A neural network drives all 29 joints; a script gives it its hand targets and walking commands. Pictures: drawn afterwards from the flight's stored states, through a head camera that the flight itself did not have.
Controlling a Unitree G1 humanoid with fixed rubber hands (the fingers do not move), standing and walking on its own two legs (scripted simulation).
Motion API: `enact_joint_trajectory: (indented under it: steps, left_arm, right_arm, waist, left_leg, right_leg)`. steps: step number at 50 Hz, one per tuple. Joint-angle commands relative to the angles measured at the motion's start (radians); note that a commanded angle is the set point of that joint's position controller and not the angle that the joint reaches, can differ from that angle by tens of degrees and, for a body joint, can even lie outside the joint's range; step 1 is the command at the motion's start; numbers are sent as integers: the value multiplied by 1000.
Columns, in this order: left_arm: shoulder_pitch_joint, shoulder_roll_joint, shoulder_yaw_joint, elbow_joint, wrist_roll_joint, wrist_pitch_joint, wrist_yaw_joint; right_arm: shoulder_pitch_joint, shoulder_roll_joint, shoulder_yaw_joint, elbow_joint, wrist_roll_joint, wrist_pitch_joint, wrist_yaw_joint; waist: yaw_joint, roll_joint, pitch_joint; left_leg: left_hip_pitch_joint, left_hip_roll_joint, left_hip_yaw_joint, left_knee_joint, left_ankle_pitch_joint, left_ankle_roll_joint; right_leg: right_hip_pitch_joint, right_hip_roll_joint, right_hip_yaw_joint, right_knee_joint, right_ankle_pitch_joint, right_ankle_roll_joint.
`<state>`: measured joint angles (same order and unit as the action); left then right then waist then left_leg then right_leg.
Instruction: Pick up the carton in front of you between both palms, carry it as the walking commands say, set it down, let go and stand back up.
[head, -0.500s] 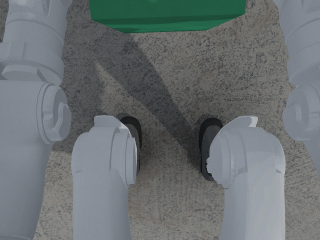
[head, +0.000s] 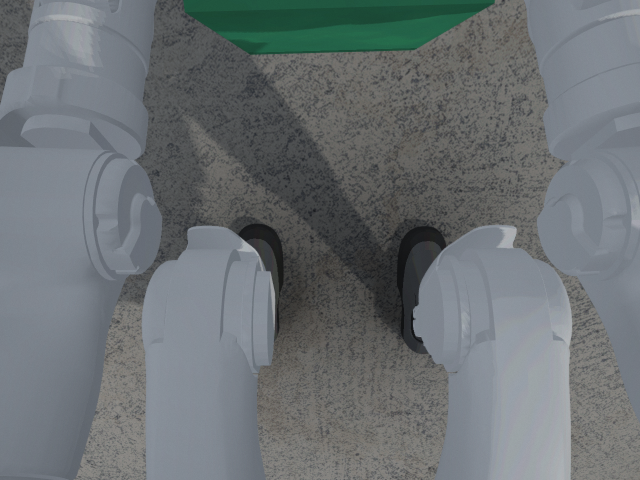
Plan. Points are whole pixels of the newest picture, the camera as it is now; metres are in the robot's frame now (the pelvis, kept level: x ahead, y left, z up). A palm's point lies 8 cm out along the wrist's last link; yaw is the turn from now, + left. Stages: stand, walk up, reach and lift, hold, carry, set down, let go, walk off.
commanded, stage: reach and lift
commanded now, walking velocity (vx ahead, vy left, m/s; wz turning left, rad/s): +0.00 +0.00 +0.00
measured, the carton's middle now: out of the picture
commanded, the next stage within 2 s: none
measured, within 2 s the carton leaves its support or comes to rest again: leaves its support in 0.28 s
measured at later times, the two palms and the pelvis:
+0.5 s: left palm out of the picture +0.54 +0.16 -0.05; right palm out of the picture +0.55 -0.13 -0.05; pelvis +0.00 +0.00 +0.04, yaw +0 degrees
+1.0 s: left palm out of the picture +0.50 +0.16 +0.10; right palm out of the picture +0.50 -0.14 +0.10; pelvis +0.01 +0.00 +0.15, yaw +1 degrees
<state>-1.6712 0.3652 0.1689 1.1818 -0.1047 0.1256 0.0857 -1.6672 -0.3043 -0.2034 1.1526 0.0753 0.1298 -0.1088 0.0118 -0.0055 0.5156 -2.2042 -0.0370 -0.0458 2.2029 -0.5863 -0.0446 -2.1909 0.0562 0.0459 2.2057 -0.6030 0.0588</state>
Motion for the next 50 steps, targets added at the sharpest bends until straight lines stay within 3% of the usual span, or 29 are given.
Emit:
enact_joint_trajectory:
  steps: [1, 4, 8, 11, 14, 16, 17, 19, 21, 26, 32, 37, 44, 50]
  left_arm:
    - [-403, -869, -142, -171, 14, 56, -287]
    - [-391, -933, -159, -212, -1, 85, -327]
    - [-406, -989, -243, -294, -57, 103, -329]
    - [-452, -1051, -329, -422, -116, 105, -311]
    - [-496, -1110, -392, -609, -148, 120, -283]
    - [-500, -1146, -405, -691, -132, 143, -260]
    - [-489, -1176, -419, -722, -116, 151, -247]
    - [-439, -1201, -409, -706, -85, 174, -240]
    - [-349, -1229, -371, -615, -39, 202, -253]
    - [-217, -1280, -140, -354, 132, 231, -298]
    - [-199, -1256, 8, -284, 244, 239, -310]
    - [-222, -1295, -18, -328, 240, 254, -314]
    - [-173, -1403, -168, -452, 166, 287, -321]
    - [-29, -1467, -258, -506, 126, 300, -326]
  right_arm:
    - [-400, 833, 144, -154, -20, 58, 276]
    - [-383, 900, 167, -199, -8, 85, 309]
    - [-396, 955, 248, -283, 47, 101, 311]
    - [-449, 1020, 332, -401, 107, 104, 293]
    - [-498, 1100, 416, -583, 149, 122, 266]
    - [-493, 1128, 442, -656, 145, 150, 258]
    - [-482, 1182, 464, -677, 144, 156, 247]
    - [-430, 1199, 458, -663, 120, 178, 244]
    - [-350, 1220, 411, -572, 74, 199, 256]
    - [-223, 1238, 157, -329, -112, 226, 286]
    - [-208, 1199, 6, -270, -234, 233, 302]
    - [-223, 1248, 36, -309, -223, 246, 316]
    - [-178, 1354, 196, -431, -136, 280, 341]
    - [-33, 1400, 284, -481, -105, 292, 349]
  waist:
    - [-7, -5, -1067]
    - [-3, -19, -1067]
    - [1, -14, -1227]
    - [0, -10, -1535]
    - [7, -4, -1992]
    - [9, -2, -2259]
    - [32, 15, -2307]
    - [31, 14, -2272]
    - [26, 16, -2065]
    - [3, 9, -1498]
    - [-11, 12, -1437]
    - [-12, 22, -1572]
    - [0, 21, -1836]
    - [-7, 14, -1817]
  left_leg:
    - [475, -69, 108, -138, 248, 26]
    - [452, -70, 111, -131, 262, 40]
    - [524, -68, 115, -116, 347, 48]
    - [662, -73, 125, -109, 496, 43]
    - [875, -87, 130, -121, 711, 33]
    - [957, -95, 134, -144, 752, 26]
    - [964, -106, 146, -156, 739, 24]
    - [946, -113, 150, -196, 684, 22]
    - [844, -116, 161, -253, 585, 17]
    - [544, -116, 159, -412, 225, 16]
    - [541, -121, 150, -539, 109, 23]
    - [666, -126, 154, -605, 124, 21]
    - [899, -130, 158, -676, 279, 10]
    - [1003, -133, 136, -749, 365, -1]
  right_leg:
    - [470, 60, -126, -137, 245, -42]
    - [447, 58, -130, -129, 255, -48]
    - [506, 59, -132, -113, 341, -56]
    - [620, 66, -138, -106, 492, -56]
    - [790, 77, -143, -123, 685, -47]
    - [857, 90, -140, -148, 724, -41]
    - [854, 99, -146, -162, 705, -34]
    - [828, 108, -150, -208, 648, -26]
    - [755, 111, -153, -261, 558, -19]
    - [501, 111, -158, -414, 220, -30]
    - [509, 108, -150, -540, 114, -42]
    - [600, 111, -152, -607, 128, -39]
    - [786, 118, -158, -674, 262, -21]
    - [888, 120, -143, -748, 345, -17]
